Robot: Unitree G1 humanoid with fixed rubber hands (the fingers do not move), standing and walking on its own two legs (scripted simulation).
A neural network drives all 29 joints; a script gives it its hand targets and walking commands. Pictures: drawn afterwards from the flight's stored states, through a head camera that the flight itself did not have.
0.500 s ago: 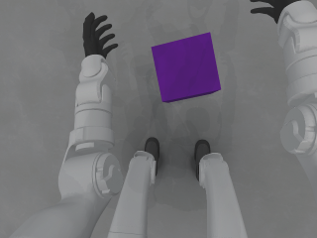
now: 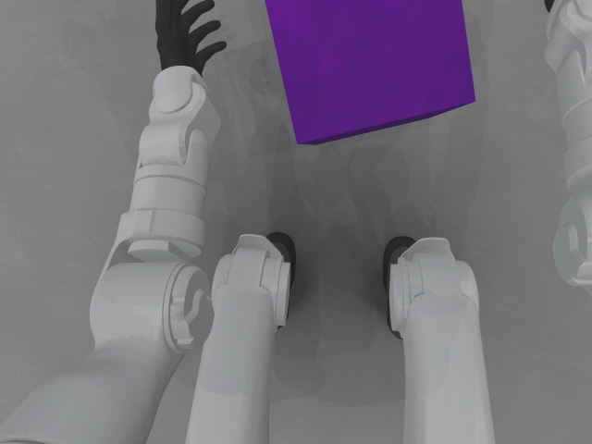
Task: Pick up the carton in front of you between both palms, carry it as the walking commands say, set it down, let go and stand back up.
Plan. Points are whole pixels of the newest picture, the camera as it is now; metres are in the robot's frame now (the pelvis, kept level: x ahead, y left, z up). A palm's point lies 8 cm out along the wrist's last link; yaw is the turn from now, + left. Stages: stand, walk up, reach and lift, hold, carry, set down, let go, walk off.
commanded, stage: reach and lift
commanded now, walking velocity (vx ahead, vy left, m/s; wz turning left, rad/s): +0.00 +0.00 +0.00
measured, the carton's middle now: (362, 61) +0.54 -0.06 -0.34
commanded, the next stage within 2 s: none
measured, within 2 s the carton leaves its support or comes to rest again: leaves its support in 1.16 s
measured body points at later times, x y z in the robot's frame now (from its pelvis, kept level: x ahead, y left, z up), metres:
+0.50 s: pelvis -0.01 -0.01 -0.09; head +0.37 -0.05 +0.14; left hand +0.53 +0.14 -0.27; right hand +0.57 -0.22 -0.28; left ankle +0.11 +0.13 -0.43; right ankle +0.09 -0.12 -0.43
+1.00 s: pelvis -0.02 -0.01 -0.09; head +0.36 -0.06 +0.15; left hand +0.54 +0.11 -0.26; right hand +0.57 -0.20 -0.27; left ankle +0.11 +0.13 -0.43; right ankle +0.09 -0.12 -0.43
